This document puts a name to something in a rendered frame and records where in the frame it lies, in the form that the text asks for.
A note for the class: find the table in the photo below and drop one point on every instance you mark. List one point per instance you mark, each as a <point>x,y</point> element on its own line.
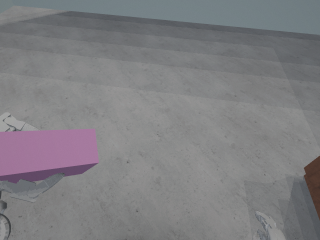
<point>312,178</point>

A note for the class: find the robot left hand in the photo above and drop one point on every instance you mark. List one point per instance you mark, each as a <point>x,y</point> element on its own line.
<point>24,190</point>

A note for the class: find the robot right hand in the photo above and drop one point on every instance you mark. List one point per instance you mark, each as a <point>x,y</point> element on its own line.
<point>269,225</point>

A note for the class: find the robot left forearm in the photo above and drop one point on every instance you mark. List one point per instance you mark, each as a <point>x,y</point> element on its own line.
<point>5,225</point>

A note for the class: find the sponge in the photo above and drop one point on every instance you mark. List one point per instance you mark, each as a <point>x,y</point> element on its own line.
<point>38,154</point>

